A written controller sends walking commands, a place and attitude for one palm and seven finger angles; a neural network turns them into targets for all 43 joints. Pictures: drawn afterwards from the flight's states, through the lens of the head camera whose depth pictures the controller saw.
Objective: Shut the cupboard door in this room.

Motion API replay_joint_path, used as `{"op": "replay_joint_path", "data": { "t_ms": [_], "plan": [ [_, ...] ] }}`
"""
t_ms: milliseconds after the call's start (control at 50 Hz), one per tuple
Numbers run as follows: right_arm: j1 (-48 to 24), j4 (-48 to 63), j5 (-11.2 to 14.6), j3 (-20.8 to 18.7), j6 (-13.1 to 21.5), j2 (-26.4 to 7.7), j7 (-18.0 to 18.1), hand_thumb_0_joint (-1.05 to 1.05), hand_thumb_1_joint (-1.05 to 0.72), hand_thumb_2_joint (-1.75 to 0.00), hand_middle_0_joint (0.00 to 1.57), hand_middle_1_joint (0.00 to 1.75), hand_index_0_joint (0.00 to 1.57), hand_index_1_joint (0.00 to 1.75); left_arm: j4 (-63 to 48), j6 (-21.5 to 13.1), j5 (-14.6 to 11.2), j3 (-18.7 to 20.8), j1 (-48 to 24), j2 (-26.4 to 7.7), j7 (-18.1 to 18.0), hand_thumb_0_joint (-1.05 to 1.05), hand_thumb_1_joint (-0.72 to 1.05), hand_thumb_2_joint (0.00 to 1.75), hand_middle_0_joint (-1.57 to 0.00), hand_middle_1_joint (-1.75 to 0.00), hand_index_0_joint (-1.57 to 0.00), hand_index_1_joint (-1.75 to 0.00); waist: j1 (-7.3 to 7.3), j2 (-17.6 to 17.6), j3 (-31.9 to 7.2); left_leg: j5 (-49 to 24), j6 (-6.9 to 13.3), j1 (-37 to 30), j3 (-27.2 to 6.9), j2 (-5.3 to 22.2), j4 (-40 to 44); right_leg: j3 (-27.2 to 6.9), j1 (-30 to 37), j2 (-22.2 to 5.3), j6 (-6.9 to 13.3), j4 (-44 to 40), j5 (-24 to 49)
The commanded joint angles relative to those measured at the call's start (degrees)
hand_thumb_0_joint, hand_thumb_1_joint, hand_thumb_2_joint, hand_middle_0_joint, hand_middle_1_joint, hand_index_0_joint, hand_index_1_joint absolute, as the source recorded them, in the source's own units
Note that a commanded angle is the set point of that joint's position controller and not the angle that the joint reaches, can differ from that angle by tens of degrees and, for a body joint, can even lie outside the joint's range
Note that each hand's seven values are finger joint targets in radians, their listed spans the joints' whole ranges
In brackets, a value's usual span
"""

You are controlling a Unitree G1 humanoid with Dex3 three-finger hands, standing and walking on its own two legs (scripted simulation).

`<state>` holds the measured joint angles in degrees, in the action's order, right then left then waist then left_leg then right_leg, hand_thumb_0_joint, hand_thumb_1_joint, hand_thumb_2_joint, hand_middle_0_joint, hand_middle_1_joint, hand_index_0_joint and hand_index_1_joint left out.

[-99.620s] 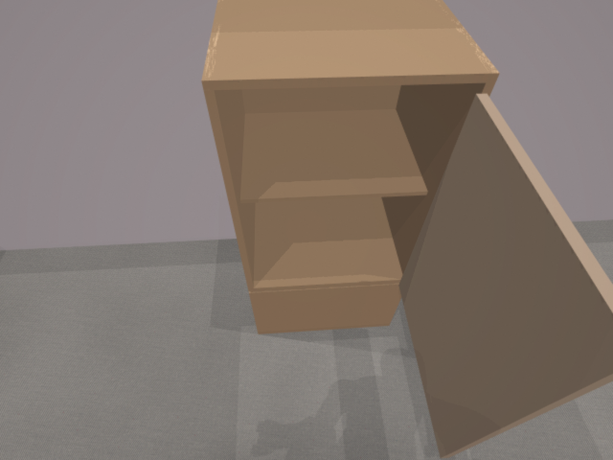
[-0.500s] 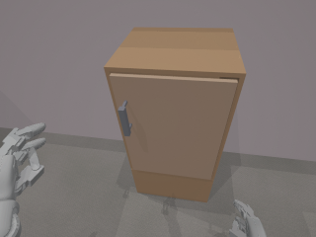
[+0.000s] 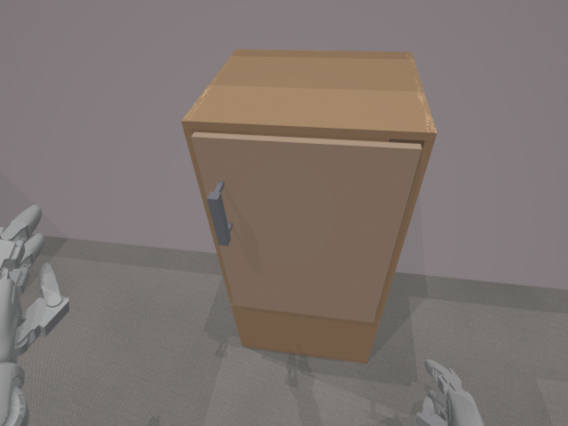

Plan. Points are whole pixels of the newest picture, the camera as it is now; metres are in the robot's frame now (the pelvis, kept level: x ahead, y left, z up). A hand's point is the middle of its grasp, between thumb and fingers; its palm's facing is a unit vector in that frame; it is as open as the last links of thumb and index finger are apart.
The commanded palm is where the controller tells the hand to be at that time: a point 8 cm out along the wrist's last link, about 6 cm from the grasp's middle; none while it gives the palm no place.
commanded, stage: step back with the hand held close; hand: left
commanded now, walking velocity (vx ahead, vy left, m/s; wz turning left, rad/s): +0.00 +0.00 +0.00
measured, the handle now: (222, 213) +0.53 +0.21 -0.02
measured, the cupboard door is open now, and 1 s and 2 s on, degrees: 0 0 0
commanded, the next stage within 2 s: stop stepping back and stand still in 1.68 s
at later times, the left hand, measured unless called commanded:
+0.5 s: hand (20, 334) +0.15 +0.29 +0.16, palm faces +0.43 -0.76 -0.49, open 7.4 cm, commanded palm +0.09 +0.32 +0.17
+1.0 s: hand out of the picture +0.09 +0.29 +0.16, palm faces +0.49 -0.73 -0.47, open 7.4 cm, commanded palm +0.03 +0.32 +0.17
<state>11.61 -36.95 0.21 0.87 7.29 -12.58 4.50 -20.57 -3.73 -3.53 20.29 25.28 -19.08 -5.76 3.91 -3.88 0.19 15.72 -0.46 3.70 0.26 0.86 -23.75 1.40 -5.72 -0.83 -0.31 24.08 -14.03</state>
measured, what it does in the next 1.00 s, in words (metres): shifts its weight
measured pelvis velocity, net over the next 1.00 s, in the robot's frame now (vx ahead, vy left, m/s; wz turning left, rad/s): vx -0.10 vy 0.01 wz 0.03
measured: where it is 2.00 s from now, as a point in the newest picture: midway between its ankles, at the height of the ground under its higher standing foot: outside the picture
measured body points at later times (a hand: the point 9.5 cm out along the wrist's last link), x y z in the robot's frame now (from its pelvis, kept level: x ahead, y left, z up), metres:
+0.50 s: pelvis -0.05 +0.02 -0.01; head -0.05 +0.02 +0.44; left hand +0.12 +0.33 +0.18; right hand +0.12 -0.22 -0.09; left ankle -0.03 +0.12 -0.74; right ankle -0.01 -0.12 -0.74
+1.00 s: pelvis -0.10 +0.01 -0.02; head -0.09 +0.03 +0.43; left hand +0.06 +0.33 +0.18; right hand +0.06 -0.23 -0.10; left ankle -0.03 +0.13 -0.74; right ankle -0.01 -0.12 -0.74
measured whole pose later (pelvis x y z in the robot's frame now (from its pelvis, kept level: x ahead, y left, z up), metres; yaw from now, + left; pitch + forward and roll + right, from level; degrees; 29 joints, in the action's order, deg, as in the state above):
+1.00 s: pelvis -0.10 +0.01 -0.02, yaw +2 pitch +0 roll -2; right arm 14.5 -34.8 -0.1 -0.8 5.1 -12.7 4.4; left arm -27.2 -15.0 -0.5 26.3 30.3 -24.0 -10.0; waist -0.5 0.0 -0.4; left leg 14.1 1.4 25.2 -0.7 0.9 -37.2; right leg 0.6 -23.6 0.1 -1.2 31.0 -8.1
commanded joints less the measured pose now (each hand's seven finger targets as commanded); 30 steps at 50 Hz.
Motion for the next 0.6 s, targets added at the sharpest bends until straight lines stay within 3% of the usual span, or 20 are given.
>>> {"op": "replay_joint_path", "data": {
  "t_ms": [0, 20, 40, 100, 160, 220, 280, 320, 360, 500, 540, 560, 580],
  "plan": [
    [-7.8, 9.7, 0.1, -1.7, 2.8, -5.5, 0.6, 0.00, -0.90, -0.90, 0.20, 0.30, 0.20, 0.30, -11.8, -3.3, -0.1, 6.6, -5.2, -11.1, -0.9, 0.00, 0.90, 0.90, -0.20, -0.30, -0.20, -0.30, 0.09, 0.6, -2.6, -14.4, 1.6, 3.2, 1.4, -0.2, 3.6, 1.1, 1.6, 0.2, 0.5, -3.1, 11.7],
    [-7.6, 11.5, 0.3, -2.4, 1.3, -7.4, 0.3, 0.00, -0.90, -0.90, 0.20, 0.30, 0.20, 0.30, -14.6, -5.6, 0.2, 12.2, -10.4, -16.6, -1.5, 0.00, 0.90, 0.90, -0.20, -0.30, -0.20, -0.30, -2.51, 1.6, -0.7, -10.1, 2.6, 8.0, 0.5, 0.9, 0.1, -3.9, -2.6, -2.9, 1.1, -5.7, 14.0],
    [-7.1, 10.5, 0.2, -2.7, 0.3, -7.0, 0.3, 0.00, -0.90, -0.90, 0.20, 0.30, 0.20, 0.30, -10.2, -6.0, 0.0, 9.6, -4.8, -13.2, -1.3, 0.00, 0.90, 0.90, -0.20, -0.30, -0.20, -0.30, -3.00, 4.7, -2.0, -9.4, 2.5, 7.6, -0.2, 0.5, -1.8, -4.9, -3.5, -4.6, 1.7, -6.3, 14.1],
    [-6.7, 10.8, 0.1, -3.2, -1.6, -7.0, 0.1, 0.00, -0.90, -0.90, 0.20, 0.30, 0.20, 0.30, -11.1, -7.3, 0.3, 8.3, -0.4, -12.2, -1.4, 0.00, 0.90, 0.90, -0.20, -0.30, -0.20, -0.30, -3.43, 4.1, -5.0, -11.8, 1.9, 7.9, -0.4, 0.5, -3.5, -4.7, -4.0, -6.3, 2.4, -4.6, 17.1],
    [-7.0, 11.8, 0.1, -3.8, -2.9, -7.7, 0.5, 0.00, -0.90, -0.90, 0.20, 0.30, 0.20, 0.30, -14.3, -7.8, 0.1, 9.7, 2.1, -13.6, -2.1, 0.00, 0.90, 0.90, -0.20, -0.30, -0.20, -0.30, -3.45, 0.4, -8.5, -20.2, 1.6, 7.9, -1.3, 1.7, -1.6, -2.2, -1.7, -4.7, 1.6, -0.3, 22.1],
    [-6.7, 13.2, 0.3, -4.0, -4.3, -7.5, 1.0, 0.00, -0.90, -0.90, 0.20, 0.30, 0.20, 0.30, -15.6, -7.5, -0.2, 10.7, 3.6, -14.6, -2.6, 0.00, 0.90, 0.90, -0.20, -0.30, -0.20, -0.30, -3.42, 0.9, -10.7, -25.5, 1.4, 8.3, -1.3, 2.6, -1.1, -1.4, -0.2, -3.4, 0.6, 2.3, 25.6],
    [-6.6, 13.8, 0.4, -4.1, -5.2, -7.5, 1.4, 0.00, -0.90, -0.90, 0.20, 0.30, 0.20, 0.30, -15.5, -7.4, -0.3, 11.7, 4.4, -15.3, -2.9, 0.00, 0.90, 0.90, -0.20, -0.30, -0.20, -0.30, -3.35, 1.2, -11.0, -25.1, 1.3, 10.5, -2.0, 3.1, -0.1, -1.3, 0.8, -2.8, 0.3, 3.7, 25.3],
    [-6.5, 14.2, 0.6, -4.2, -5.5, -7.8, 1.5, 0.00, -0.90, -0.90, 0.20, 0.30, 0.20, 0.30, -15.8, -7.3, -0.2, 10.9, 4.1, -14.8, -3.1, 0.00, 0.90, 0.90, -0.20, -0.30, -0.20, -0.30, -3.47, 1.2, -9.6, -20.3, 1.7, 12.8, -2.1, 3.5, 0.9, -1.4, 0.0, -2.3, -0.2, 3.6, 21.3],
    [-6.7, 14.4, 0.4, -4.3, -5.4, -8.4, 1.8, 0.00, -0.90, -0.90, 0.20, 0.30, 0.20, 0.30, -16.4, -7.7, 0.1, 11.7, 3.6, -15.8, -3.3, 0.00, 0.90, 0.90, -0.20, -0.30, -0.20, -0.30, -3.33, -1.2, -8.6, -14.5, 2.4, 16.4, -2.9, 3.9, 3.0, -1.6, 0.9, -1.4, -0.5, 4.2, 17.6],
    [-5.3, 14.4, 0.7, -4.1, -3.8, -8.3, 1.5, 0.00, -0.90, -0.90, 0.20, 0.30, 0.20, 0.30, -16.4, -9.7, 1.3, 10.9, 2.9, -14.4, -3.8, 0.00, 0.90, 0.90, -0.20, -0.30, -0.20, -0.30, -3.83, -0.9, -4.3, 11.6, 4.7, 32.4, -5.0, 4.7, 6.1, -3.2, 4.3, -0.9, -0.8, 6.0, 7.4],
    [-4.7, 14.2, 0.6, -4.3, -3.2, -8.5, 1.4, 0.00, -0.90, -0.90, 0.20, 0.30, 0.20, 0.30, -16.6, -10.4, 1.8, 11.3, 2.8, -14.3, -4.0, 0.00, 0.90, 0.90, -0.20, -0.30, -0.20, -0.30, -3.95, -0.8, -4.0, 15.2, 5.1, 34.8, -5.3, 4.5, 5.6, -3.8, 4.2, -0.8, -0.6, 6.0, 5.5],
    [-4.9, 14.1, 0.4, -4.4, -2.9, -8.9, 1.5, 0.00, -0.90, -0.90, 0.20, 0.30, 0.20, 0.30, -17.6, -10.8, 1.9, 12.8, 2.3, -16.1, -4.2, 0.00, 0.90, 0.90, -0.20, -0.30, -0.20, -0.30, -3.92, -1.1, -4.4, 15.9, 5.2, 34.8, -5.6, 4.5, 5.2, -4.3, 3.9, -0.8, -0.6, 5.6, 4.8],
    [-4.4, 13.9, 0.5, -4.2, -2.6, -8.3, 1.4, 0.00, -0.90, -0.90, 0.20, 0.30, 0.20, 0.30, -17.7, -11.1, 2.0, 11.6, 2.3, -14.6, -4.2, 0.00, 0.90, 0.90, -0.20, -0.30, -0.20, -0.30, -4.12, -0.7, -4.4, 16.2, 5.1, 35.1, -5.7, 4.3, 4.7, -4.2, 3.6, -1.0, -0.4, 5.8, 4.0]
  ]
}}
